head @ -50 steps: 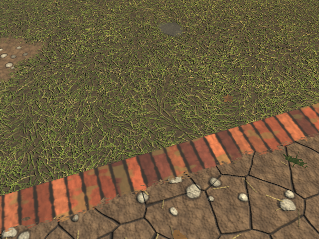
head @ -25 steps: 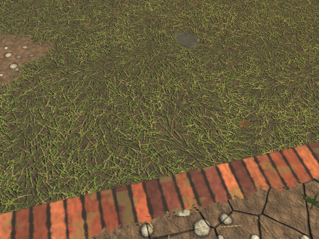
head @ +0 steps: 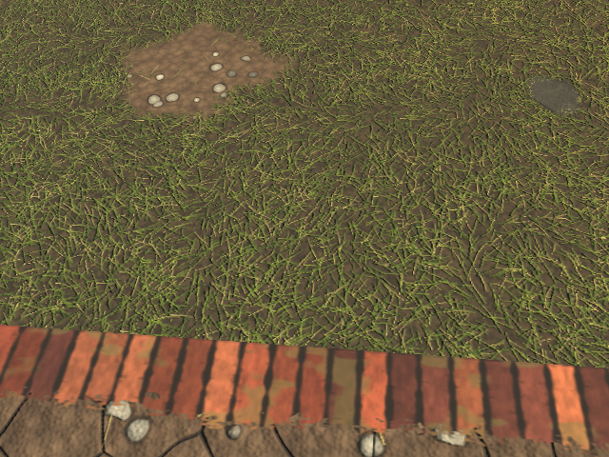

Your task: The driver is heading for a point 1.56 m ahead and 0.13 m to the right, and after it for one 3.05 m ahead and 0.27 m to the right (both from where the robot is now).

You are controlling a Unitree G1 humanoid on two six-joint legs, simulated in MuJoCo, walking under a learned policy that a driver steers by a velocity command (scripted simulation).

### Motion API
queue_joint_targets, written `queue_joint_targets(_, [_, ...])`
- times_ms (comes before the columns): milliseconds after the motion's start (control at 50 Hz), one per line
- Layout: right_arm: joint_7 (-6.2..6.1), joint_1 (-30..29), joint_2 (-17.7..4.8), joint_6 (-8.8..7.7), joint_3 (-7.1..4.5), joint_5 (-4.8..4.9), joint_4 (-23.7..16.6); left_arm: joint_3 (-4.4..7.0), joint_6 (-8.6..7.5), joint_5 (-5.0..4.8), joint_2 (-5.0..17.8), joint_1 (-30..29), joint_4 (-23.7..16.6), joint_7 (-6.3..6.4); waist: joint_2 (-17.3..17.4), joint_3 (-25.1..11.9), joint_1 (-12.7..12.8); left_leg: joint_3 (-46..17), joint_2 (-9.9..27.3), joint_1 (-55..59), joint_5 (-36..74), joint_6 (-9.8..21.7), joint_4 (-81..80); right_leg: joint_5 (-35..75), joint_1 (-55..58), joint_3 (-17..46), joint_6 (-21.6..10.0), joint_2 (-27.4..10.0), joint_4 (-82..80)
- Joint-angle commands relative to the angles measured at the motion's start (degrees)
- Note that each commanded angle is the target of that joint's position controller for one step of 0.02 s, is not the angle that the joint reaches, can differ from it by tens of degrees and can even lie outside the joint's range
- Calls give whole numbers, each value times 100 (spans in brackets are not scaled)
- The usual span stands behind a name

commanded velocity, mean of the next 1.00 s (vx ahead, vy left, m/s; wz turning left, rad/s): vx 0.23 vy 0.00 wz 0.16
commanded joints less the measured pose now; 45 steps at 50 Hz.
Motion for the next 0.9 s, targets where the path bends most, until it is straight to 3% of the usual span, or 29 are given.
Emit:
queue_joint_targets(20, [38, -184, -268, -58, -3, 38, -508, 300, -45, 23, 1078, 114, -265, -61, -1182, -643, 138, 356, 18, 94, -72, 133, -687, 2911, 669, 745, -955, -1431, -320])
queue_joint_targets(80, [20, -161, -285, -102, 11, 65, -583, 355, -9, 9, 1195, 155, -215, -121, -1276, -688, 141, 503, -62, 579, -61, 315, -1457, 2808, 541, 736, -876, -1484, -55])
queue_joint_targets(120, [-43, 212, -250, -204, 30, -14, -471, 361, 47, -82, 1193, 55, -175, -139, -985, -740, -164, 515, -152, 1427, 1062, 483, -2946, 2246, 137, 507, -520, -1321, 536])
queue_joint_targets(140, [-111, 371, -526, -308, -17, -116, -430, 315, 75, -77, 998, 302, -127, -155, -185, -883, -208, -304, 341, 2179, 1639, 581, -3693, 1265, -488, 188, -156, -1034, 1334])
queue_joint_targets(160, [-160, 282, -1315, -401, -139, -95, -608, 131, 113, -26, 332, 413, -462, -199, 1595, -909, 23, -2549, 2234, 2732, 4059, 1191, -3716, -2061, -1941, -276, 317, -94, 2590])
queue_joint_targets(180, [-196, 708, -1188, -424, -151, 8, -459, 174, 237, -39, 636, -10, -416, -90, 885, -1059, -467, -2239, 2363, 2158, 4592, 1864, -3505, -2290, -1685, 571, 299, -34, 3175])
queue_joint_targets(200, [-218, 465, -859, -426, -32, -6, -415, 198, 300, -117, 692, -18, -368, -88, 663, -737, -223, -1786, 2015, 1946, 4344, 1881, -3540, -1988, -1697, 731, 265, -70, 3421])
queue_joint_targets(220, [-236, 193, -614, -406, 42, -4, -405, 211, 279, -115, 739, 64, -277, -134, 598, -559, -94, -1489, 1627, 1879, 3034, 1671, -3810, -1541, -1753, 774, 236, -128, 3328])
queue_joint_targets(260, [-283, 110, -426, -401, 116, 0, -358, 278, 226, 64, 919, 205, -112, -254, 816, -421, -81, -1348, 1165, 2055, 1089, 1425, -4283, -878, -1905, 648, 246, -137, 3226])
queue_joint_targets(280, [-272, 242, -380, -427, 147, -3, -284, 282, 211, 95, 904, 231, -52, -317, 737, -405, -106, -1401, 1125, 2158, 577, 1401, -4459, -677, -1974, 625, 252, -107, 3229])
queue_joint_targets(340, [-244, 571, -511, -595, 124, -14, -60, 280, 132, 67, 767, 98, 6, -420, 426, -170, -142, -1515, 1204, 2398, 226, 1424, -4732, -308, -2316, 634, 268, -102, 3004])
queue_joint_targets(400, [-249, 775, -534, -732, 113, -28, 96, 283, 47, 64, 700, -73, 19, -422, 415, -54, -186, -1539, 1265, 2497, 108, 1512, -4880, -134, -2579, 644, 288, -136, 2729])
queue_joint_targets(520, [-253, 1184, -533, -873, 92, -32, 381, 234, -92, 40, 516, -544, -105, -418, 301, 64, -322, -1482, 1391, 2424, 188, 1711, -4972, 71, -2685, 595, 311, -188, 1942])
queue_joint_targets(620, [-231, 1448, -543, -959, 72, -59, 590, 184, -180, 7, 452, -966, -327, -424, 283, 204, -394, -1300, 1434, 2230, 615, 1712, -4792, 115, -2352, 522, 156, -154, 1309])
queue_joint_targets(680, [-223, 1380, -623, -989, 50, -60, 657, 186, -234, -11, 474, -834, -395, -402, 324, 177, -219, -1158, 1468, 1937, 1387, 1576, -4475, 27, -1547, 397, -31, -26, 919])
queue_joint_targets(720, [-221, 1213, -651, -989, 53, -20, 683, 246, -301, 9, 520, 39, -121, -318, 97, -118, 261, -774, 1188, 1401, 2627, 1323, -3526, 200, 4, 206, -173, 292, 332])
queue_joint_targets(740, [-211, 1234, -507, -1008, 107, -27, 681, 358, -372, 58, 791, 925, 174, -231, -345, -658, 598, -355, 777, 960, 3091, 1152, -2214, -63, 1226, 552, -317, 100, 113])
queue_joint_targets(760, [-197, 1270, -42, -1024, 248, 81, 429, 486, -435, 184, 1428, 1816, 245, -157, -1458, -1370, 857, 261, 55, -279, 1731, 772, -98, -1261, 2430, 2857, -805, -1567, -660])
queue_joint_targets(780, [-242, 1517, -156, -994, 188, -23, 489, 494, -407, 60, 1616, 1782, 332, -178, -1612, -1198, 565, -3, -487, -1162, -604, 730, 856, -522, 2218, 4494, -1124, -2237, -1304])
queue_joint_targets(800, [-263, 1498, -305, -931, 134, -83, 606, 387, -388, -56, 1193, 1227, 260, -214, -765, -668, 223, -407, -63, -1138, -252, 805, 1337, 151, 1568, 3776, -1140, -2062, -1054])
queue_joint_targets(820, [-223, 1446, -226, -920, 156, -73, 663, 278, -415, -92, 797, 706, 138, -256, -417, -410, 19, -338, 151, -926, 168, 784, 1288, 1245, 1020, 2963, -1066, -1787, -1000])
queue_joint_targets(860, [-207, 1382, -107, -821, 175, -112, 724, 139, -477, -106, 414, 324, 125, -266, -561, -353, -197, -126, 385, -507, 504, 654, 877, 2990, 561, 1814, -806, -1261, -1042])
queue_joint_targets(900, [-172, 1427, -30, -720, 182, -132, 786, 103, -543, -102, 402, 468, 268, -246, -698, -547, -274, 20, 258, -199, 744, 521, 891, 4665, 440, 1241, -812, -1058, -913])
